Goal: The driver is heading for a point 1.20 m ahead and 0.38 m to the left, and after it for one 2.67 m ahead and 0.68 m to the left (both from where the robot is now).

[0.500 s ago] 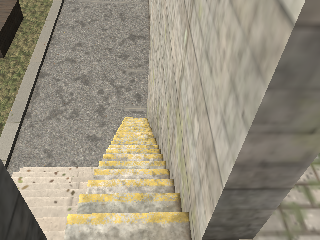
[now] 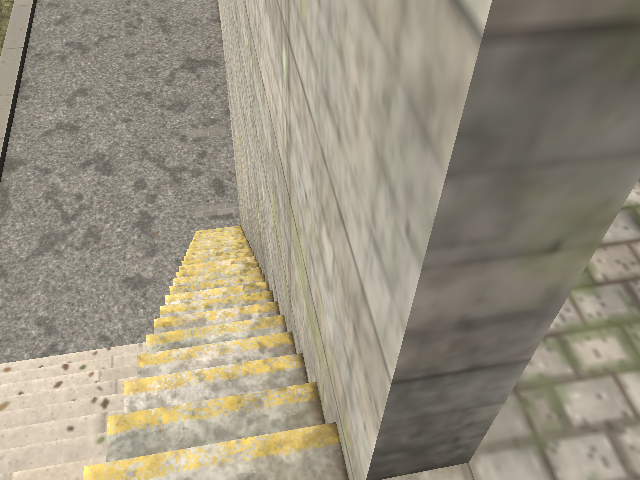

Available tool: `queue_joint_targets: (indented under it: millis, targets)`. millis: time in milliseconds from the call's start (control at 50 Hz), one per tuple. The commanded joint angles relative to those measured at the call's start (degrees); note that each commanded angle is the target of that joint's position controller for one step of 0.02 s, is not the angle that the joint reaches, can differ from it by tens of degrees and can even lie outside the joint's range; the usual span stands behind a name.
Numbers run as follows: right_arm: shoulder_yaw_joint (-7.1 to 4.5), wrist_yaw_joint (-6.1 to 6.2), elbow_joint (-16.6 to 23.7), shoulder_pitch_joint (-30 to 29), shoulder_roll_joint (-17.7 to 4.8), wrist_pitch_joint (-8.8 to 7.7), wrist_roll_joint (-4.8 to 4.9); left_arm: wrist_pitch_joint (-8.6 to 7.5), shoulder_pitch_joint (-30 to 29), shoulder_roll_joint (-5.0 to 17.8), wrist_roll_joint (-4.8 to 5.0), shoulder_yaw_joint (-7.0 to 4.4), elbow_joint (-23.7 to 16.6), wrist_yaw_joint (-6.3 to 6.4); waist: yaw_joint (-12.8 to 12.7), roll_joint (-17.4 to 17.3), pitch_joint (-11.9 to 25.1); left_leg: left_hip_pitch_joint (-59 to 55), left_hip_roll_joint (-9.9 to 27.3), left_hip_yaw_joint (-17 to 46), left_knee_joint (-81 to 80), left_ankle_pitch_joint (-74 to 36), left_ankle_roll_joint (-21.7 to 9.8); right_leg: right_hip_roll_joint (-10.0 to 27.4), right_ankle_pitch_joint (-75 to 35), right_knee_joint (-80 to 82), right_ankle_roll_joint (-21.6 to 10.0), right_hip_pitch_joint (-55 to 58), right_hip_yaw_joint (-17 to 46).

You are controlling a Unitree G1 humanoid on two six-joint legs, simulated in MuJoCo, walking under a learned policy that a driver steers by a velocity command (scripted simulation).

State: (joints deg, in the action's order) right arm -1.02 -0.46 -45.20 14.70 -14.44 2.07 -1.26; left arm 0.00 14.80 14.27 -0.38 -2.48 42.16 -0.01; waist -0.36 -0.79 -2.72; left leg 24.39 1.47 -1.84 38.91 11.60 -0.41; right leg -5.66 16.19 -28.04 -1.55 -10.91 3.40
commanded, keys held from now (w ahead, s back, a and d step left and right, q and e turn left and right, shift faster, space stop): q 0.10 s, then w+q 0.82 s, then w+e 0.08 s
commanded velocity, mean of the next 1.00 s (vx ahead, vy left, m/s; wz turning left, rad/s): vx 0.01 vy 0.14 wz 0.45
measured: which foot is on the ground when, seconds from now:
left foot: up 0.00-0.00, down 0.02-0.36, up 0.38-0.78, down 0.80-1.00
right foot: down 0.00-0.02, up 0.04-0.34, down 0.36-0.80, up 0.82-1.00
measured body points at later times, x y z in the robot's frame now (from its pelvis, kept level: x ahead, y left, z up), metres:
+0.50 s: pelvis -0.03 +0.00 +0.02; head -0.01 +0.00 +0.47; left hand +0.01 +0.29 -0.08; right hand +0.18 -0.23 -0.09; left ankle -0.03 +0.14 -0.64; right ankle -0.06 -0.11 -0.73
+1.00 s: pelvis -0.07 +0.13 +0.01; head -0.04 +0.14 +0.46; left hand -0.10 +0.45 -0.07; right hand +0.16 -0.04 -0.11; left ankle -0.09 +0.23 -0.73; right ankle -0.06 +0.02 -0.67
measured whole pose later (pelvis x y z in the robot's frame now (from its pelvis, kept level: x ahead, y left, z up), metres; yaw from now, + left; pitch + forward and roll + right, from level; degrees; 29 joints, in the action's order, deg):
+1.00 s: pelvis -0.07 +0.13 +0.01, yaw +30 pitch +3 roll +0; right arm -4.4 -0.3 -44.4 13.5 -15.2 -0.6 -0.6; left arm -6.9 12.5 15.8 -3.2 -5.1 39.0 2.7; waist -2.2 -1.1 -0.2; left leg 15.8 -3.7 4.0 19.8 7.0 -3.8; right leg 2.2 27.7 -54.9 -2.0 -25.2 -5.7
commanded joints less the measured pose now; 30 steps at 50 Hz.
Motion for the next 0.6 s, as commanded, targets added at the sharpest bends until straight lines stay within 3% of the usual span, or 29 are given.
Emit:
queue_joint_targets:
  millis: [20,40,60,80,100,120,140,160,180,220,240,260,280,300,320,340,360,380,400,420,440,460,480,500,520,560,600]
  targets:
    - [-1.37,0.19,2.55,1.21,-7.74,-1.68,-1.27,0.26,0.81,3.65,-1.03,-0.40,-2.48,0.51,-0.23,-4.14,2.12,-17.31,7.98,12.74,-17.64,-16.17,-2.90,7.57,-4.03,-5.66,-0.74,-8.52,2.22]
    - [-1.33,0.18,3.75,1.30,-10.50,-2.35,-0.49,0.76,7.14,4.13,-1.08,-0.75,-1.35,1.03,-3.33,-10.49,3.18,-16.22,17.34,23.96,-19.11,-30.45,-7.03,2.50,12.56,-11.97,0.81,-8.35,-0.54]
    - [-1.73,0.13,2.55,2.06,-11.73,-1.82,0.29,1.89,8.56,4.16,0.60,-0.72,0.40,1.56,-2.30,-16.03,5.72,-10.87,19.65,30.26,-24.00,-20.55,-13.37,2.31,16.41,-11.05,0.26,-5.04,0.33]
    - [-1.67,-0.25,2.66,0.73,-9.79,-1.49,0.03,2.33,5.42,5.93,0.91,-0.99,0.84,1.88,-1.25,-12.59,2.68,-8.99,16.69,30.15,-25.81,-10.78,-12.57,2.91,14.57,-11.86,0.04,-4.83,0.72]
    - [-4.43,-1.19,5.60,-2.37,-13.20,-4.24,1.47,-1.52,-2.99,12.97,-0.94,-3.52,-5.88,0.62,0.78,-19.41,3.91,-5.67,12.65,29.10,-32.96,17.72,-14.80,0.64,19.49,-24.92,1.91,-7.75,-0.88]
    - [-4.42,-0.08,5.77,-4.80,-11.10,-5.25,1.28,-3.49,0.43,12.59,-2.40,-4.18,-3.52,0.62,-1.45,-13.69,5.58,-3.16,11.81,29.12,-34.82,22.99,-12.64,2.26,19.38,-34.31,2.73,-6.59,0.70]
    - [-3.95,1.15,6.29,-6.80,-9.44,-5.89,-0.10,-4.65,2.97,8.47,-3.36,-3.25,-2.92,1.06,-3.35,-7.94,4.10,-1.47,11.21,27.56,-34.34,20.23,-11.65,3.54,16.51,-38.28,2.07,-7.42,1.25]
    - [-3.46,2.16,8.27,-8.09,-7.34,-6.41,-0.51,-5.19,1.43,6.92,-3.13,-2.69,-3.61,1.67,-2.85,-3.93,3.00,-3.59,10.01,24.93,-32.87,12.67,-12.14,3.33,13.06,-38.08,1.96,-9.50,1.24]
    - [-3.20,2.97,8.96,-7.68,-6.32,-7.01,-0.13,-5.53,-1.33,6.57,-2.08,-2.49,-5.94,1.67,-2.37,-2.94,4.22,-6.81,8.59,22.05,-30.77,8.34,-13.23,3.35,9.67,-36.41,1.97,-11.97,0.60]
    - [-3.20,3.33,9.84,-7.28,-5.84,-7.03,1.77,-5.04,-0.47,2.94,-1.68,-1.32,-7.06,1.54,-2.38,-2.09,5.61,-10.22,5.95,17.01,-29.24,3.34,-14.05,4.66,4.89,-25.40,2.12,-11.25,-3.53]
    - [-3.76,3.42,9.07,-4.83,-7.03,-6.62,2.16,-4.54,1.49,2.35,-1.77,-0.91,-6.28,1.01,-1.74,-3.25,6.30,-11.10,4.57,16.29,-29.27,0.57,-13.78,4.63,5.49,-19.28,2.76,-7.94,-5.12]
    - [-4.40,3.34,8.56,-2.89,-8.48,-6.03,2.62,-4.31,0.99,2.36,-1.84,-0.83,-6.59,0.30,-0.51,-4.79,5.99,-13.42,3.76,16.38,-28.97,-1.99,-13.76,3.95,7.07,-13.80,3.02,-7.08,-6.28]
    - [-4.80,2.99,8.44,-2.07,-9.23,-5.33,2.43,-4.31,0.79,3.33,-1.52,-0.88,-6.80,-0.54,0.26,-5.58,6.88,-15.80,3.72,17.38,-27.77,-3.93,-13.58,3.34,8.26,-9.01,2.84,-6.29,-6.50]
    - [-5.06,2.37,9.49,-2.73,-9.33,-4.39,2.40,-4.56,3.43,5.00,-1.57,-1.31,-5.80,-1.35,0.25,-4.37,7.50,-17.01,4.79,19.64,-26.33,-3.63,-13.26,2.83,9.10,-3.30,1.80,-5.05,-6.45]
    - [-5.29,1.60,10.61,-5.01,-10.32,-3.51,2.98,-5.30,6.02,5.96,-1.16,-1.94,-4.84,-2.05,-1.32,-3.10,7.20,-15.31,4.25,19.84,-24.83,-4.38,-12.96,1.66,1.77,5.41,-0.38,-1.78,-8.12]
    - [-4.72,0.83,11.56,-7.51,-10.22,-2.34,3.10,-6.10,9.53,6.88,-1.07,-2.48,-3.13,-2.70,-2.93,-2.71,7.81,-12.00,2.79,20.20,-24.02,-4.77,-11.72,1.36,-8.84,13.31,-2.85,4.06,-9.45]
    - [-3.15,0.06,10.08,-4.72,-6.82,-1.38,1.74,-6.84,9.11,7.59,-1.26,-2.98,-3.72,-3.21,-2.93,-2.53,8.70,-5.06,1.01,22.08,-20.61,0.30,-8.95,7.91,-16.16,12.30,-7.69,11.90,-4.81]
    - [-1.57,-0.64,11.59,-1.59,-1.31,-0.39,1.07,-8.05,9.43,12.99,-1.36,-3.97,-4.82,-1.71,-1.60,12.71,10.42,9.29,-7.34,13.04,-6.36,12.74,-0.09,30.18,-37.10,9.70,-24.96,20.32,16.03]
    - [-1.37,-1.82,9.96,-1.57,-3.71,0.37,-2.34,-8.90,4.59,11.07,-5.39,-2.77,-5.28,-0.45,-0.09,10.76,-1.45,21.53,-3.04,14.65,6.73,15.20,4.81,42.49,-34.48,20.67,-28.28,10.12,24.75]
    - [-3.40,-1.18,7.48,-1.16,-9.41,0.43,-1.90,-9.22,-1.97,10.19,-3.33,-3.40,-7.23,0.13,1.38,4.61,1.05,17.42,-0.75,14.19,18.53,10.77,5.69,36.21,-26.28,20.44,-21.22,7.47,15.98]
    - [-5.02,-0.56,5.81,1.92,-12.89,-0.19,-1.87,-9.84,-9.19,8.78,-1.83,-3.12,-9.95,-0.09,4.14,4.16,4.65,12.91,-2.79,11.57,26.33,8.41,6.86,28.55,-22.24,17.64,-15.54,4.15,7.58]
    - [-5.34,-0.68,5.16,2.15,-13.47,-0.72,-2.10,-10.57,-11.72,7.02,-0.24,-2.28,-11.36,-0.06,4.43,5.98,5.11,10.99,-3.51,11.03,32.44,7.40,8.04,24.24,-23.68,15.37,-12.91,1.40,1.80]
    - [-4.55,-1.23,5.44,2.75,-12.04,-0.73,-2.63,-10.77,-10.80,7.60,-0.59,-2.13,-11.20,0.42,4.66,5.87,6.19,7.95,-2.96,9.57,37.51,7.08,9.04,22.77,-26.43,13.53,-11.33,-0.65,-2.59]
    - [-4.32,-1.84,4.95,2.72,-10.78,-0.95,-1.63,-10.80,-9.72,8.75,-1.21,-2.64,-11.88,1.23,3.33,4.68,5.16,7.72,-2.78,7.81,39.97,6.26,10.13,21.35,-27.36,12.99,-11.22,-0.88,-4.56]
    - [-3.71,-2.24,4.22,0.95,-8.07,-1.62,-0.92,-10.55,-8.65,9.78,-2.19,-3.30,-12.58,1.99,0.82,3.55,2.14,9.87,-0.79,5.41,37.44,4.22,11.10,20.13,-22.61,12.78,-11.41,-0.81,-5.59]
    - [-2.78,-3.59,4.11,-2.10,-5.13,-1.84,-0.33,-10.04,-1.34,11.62,-1.96,-4.73,-10.51,2.53,-2.77,5.12,1.54,14.68,3.02,4.78,25.75,3.10,12.48,21.10,-23.98,11.79,-11.47,7.61,-6.02]
    - [-1.47,-4.40,3.99,-4.18,-3.04,-0.49,-1.18,-8.81,6.43,12.22,-1.19,-5.77,-7.39,3.11,-5.86,7.97,1.71,16.79,4.98,4.03,16.63,7.76,13.08,25.53,-34.46,10.52,-14.16,15.29,-3.93]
